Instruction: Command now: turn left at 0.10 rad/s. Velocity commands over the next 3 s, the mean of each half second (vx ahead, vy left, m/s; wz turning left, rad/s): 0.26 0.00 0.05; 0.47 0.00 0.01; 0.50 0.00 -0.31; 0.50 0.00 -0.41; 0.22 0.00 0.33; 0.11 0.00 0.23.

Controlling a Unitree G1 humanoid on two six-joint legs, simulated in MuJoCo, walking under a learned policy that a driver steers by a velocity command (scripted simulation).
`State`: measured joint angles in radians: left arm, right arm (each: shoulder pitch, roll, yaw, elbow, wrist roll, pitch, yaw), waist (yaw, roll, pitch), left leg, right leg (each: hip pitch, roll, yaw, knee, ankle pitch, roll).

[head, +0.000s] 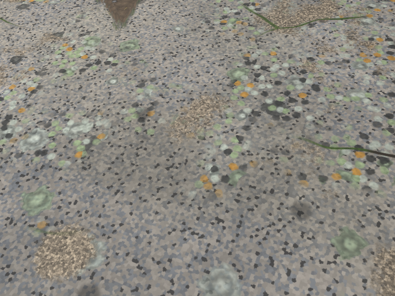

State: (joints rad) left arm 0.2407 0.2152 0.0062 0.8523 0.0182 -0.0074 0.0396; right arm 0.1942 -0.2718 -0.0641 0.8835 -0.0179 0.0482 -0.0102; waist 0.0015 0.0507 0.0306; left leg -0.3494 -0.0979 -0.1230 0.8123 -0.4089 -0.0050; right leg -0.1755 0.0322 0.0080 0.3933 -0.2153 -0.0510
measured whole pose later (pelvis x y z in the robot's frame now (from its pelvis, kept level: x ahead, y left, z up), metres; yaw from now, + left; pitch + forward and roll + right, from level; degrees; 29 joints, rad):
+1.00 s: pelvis +0.35 -0.05 -0.01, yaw +0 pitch +1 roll -1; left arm 0.48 0.18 0.02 1.04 0.02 -0.09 0.00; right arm -0.01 -0.21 -0.02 0.88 -0.03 -0.04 0.04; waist 0.06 0.02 0.06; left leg -0.57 0.05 0.08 0.59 -0.04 0.07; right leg 0.14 0.07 -0.07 0.16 -0.31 -0.05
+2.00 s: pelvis +0.88 -0.13 +0.00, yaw -24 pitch +1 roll -1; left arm 0.39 0.23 0.05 0.96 0.01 -0.07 0.00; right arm 0.10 -0.24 -0.04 0.83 -0.03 -0.02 0.03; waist 0.05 0.05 0.05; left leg -0.66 0.12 0.02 0.78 -0.03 -0.01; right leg 0.03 0.14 0.03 0.20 -0.23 -0.13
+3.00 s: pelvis +1.10 -0.21 +0.01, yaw -3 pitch +1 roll +1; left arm 0.33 0.23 0.02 0.89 0.01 -0.04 0.02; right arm 0.23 -0.29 -0.06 0.87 -0.04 0.01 0.03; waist 0.02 0.04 -0.01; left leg -0.39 -0.03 -0.04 0.85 -0.32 -0.02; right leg -0.10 0.04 0.03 0.27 -0.19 -0.06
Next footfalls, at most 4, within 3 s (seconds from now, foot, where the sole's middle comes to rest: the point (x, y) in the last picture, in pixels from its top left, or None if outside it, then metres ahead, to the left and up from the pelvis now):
0.16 left None -0.01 0.11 -0.78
0.52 right None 0.24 -0.13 -0.78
1.06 left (210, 278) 0.56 0.05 -0.78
1.62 right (260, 211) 0.82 -0.15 -0.78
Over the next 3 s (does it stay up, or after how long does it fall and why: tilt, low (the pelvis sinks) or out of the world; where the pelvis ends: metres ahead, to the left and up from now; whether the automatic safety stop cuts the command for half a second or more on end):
stays up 1.10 -0.21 0.01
